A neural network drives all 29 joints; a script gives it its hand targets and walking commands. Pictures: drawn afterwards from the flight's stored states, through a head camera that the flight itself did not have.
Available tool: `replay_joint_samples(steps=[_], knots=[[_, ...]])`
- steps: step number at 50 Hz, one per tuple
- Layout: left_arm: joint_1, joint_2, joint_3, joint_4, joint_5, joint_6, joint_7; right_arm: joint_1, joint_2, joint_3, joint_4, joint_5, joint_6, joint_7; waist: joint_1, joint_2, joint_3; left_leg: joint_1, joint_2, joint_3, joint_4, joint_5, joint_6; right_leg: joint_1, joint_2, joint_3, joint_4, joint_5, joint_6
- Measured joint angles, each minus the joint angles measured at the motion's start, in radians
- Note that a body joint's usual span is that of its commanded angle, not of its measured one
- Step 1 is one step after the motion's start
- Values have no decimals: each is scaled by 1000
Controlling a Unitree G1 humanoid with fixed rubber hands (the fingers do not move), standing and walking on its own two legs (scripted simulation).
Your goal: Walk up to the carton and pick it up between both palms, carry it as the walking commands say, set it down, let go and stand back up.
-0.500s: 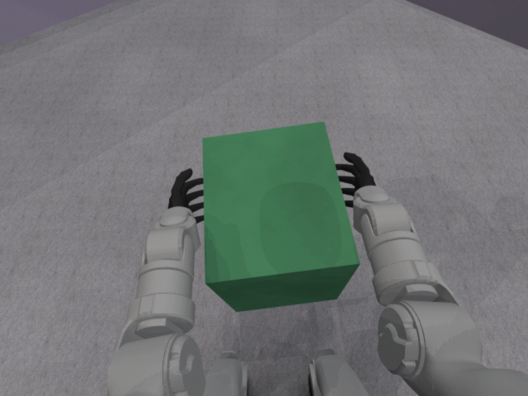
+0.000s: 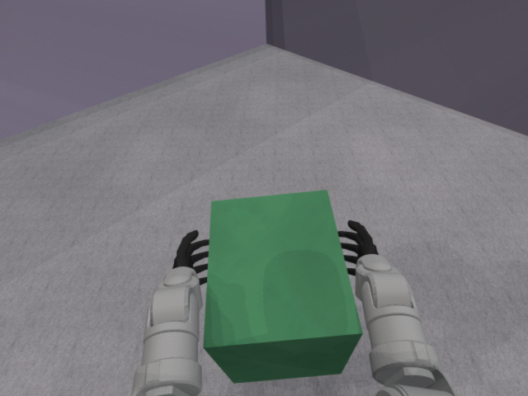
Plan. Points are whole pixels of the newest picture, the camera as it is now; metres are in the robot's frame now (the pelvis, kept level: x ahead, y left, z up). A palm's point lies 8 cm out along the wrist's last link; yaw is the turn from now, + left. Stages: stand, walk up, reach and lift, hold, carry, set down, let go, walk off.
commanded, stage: reach and lift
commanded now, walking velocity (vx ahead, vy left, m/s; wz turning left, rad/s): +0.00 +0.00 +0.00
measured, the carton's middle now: (278, 290) +0.33 +0.00 -0.05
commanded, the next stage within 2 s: hold in 1.42 s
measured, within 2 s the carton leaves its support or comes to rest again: neither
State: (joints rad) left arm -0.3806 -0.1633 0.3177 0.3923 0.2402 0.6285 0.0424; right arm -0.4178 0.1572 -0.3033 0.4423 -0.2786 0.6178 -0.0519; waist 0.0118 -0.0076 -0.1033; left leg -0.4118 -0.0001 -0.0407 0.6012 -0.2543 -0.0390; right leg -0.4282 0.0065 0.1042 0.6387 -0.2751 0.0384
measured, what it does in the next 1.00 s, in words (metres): stands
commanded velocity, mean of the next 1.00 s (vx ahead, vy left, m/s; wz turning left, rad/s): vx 0.00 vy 0.00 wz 0.00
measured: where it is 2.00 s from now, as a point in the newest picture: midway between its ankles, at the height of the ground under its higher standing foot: outside the picture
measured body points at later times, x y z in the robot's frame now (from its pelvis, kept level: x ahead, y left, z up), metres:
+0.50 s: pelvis -0.01 +0.01 +0.01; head -0.05 +0.01 +0.46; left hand +0.30 +0.16 +0.05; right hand +0.32 -0.13 +0.05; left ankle +0.03 +0.14 -0.72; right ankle +0.03 -0.14 -0.72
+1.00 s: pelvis +0.00 +0.01 +0.01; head -0.04 +0.01 +0.46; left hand +0.31 +0.15 +0.05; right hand +0.30 -0.14 +0.05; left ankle +0.03 +0.14 -0.72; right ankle +0.03 -0.14 -0.72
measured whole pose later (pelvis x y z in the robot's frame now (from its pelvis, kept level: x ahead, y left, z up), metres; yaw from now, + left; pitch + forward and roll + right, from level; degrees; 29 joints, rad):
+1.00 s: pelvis +0.00 +0.01 +0.01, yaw +0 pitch -2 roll +0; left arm -0.32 -0.17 0.22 0.28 0.24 0.76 0.05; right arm -0.29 0.15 -0.24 0.27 -0.27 0.75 -0.04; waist 0.01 -0.01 -0.06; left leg -0.26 0.00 -0.04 0.51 -0.22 -0.03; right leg -0.26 0.00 0.10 0.51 -0.22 0.04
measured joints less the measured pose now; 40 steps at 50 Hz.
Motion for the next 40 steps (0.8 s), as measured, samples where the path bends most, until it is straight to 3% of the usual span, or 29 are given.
replay_joint_samples(steps=[14,21,28,40], knots=[[65,-3,-48,-98,0,94,-5,75,0,61,-103,8,92,3,0,0,14,133,2,0,-64,18,5,144,-3,0,-86,29,0],[55,-3,-49,-101,0,132,16,37,-21,61,-38,8,96,20,0,0,27,149,2,0,-65,24,6,163,-3,0,-94,39,0],[42,-3,-49,-101,0,132,24,3,-32,61,-21,8,100,24,0,0,73,149,2,0,-62,27,6,163,-3,0,-91,42,0],[45,-3,-81,-105,0,119,14,58,-23,61,-124,7,124,20,0,0,39,149,2,0,-87,32,8,163,-5,0,-118,47,0]])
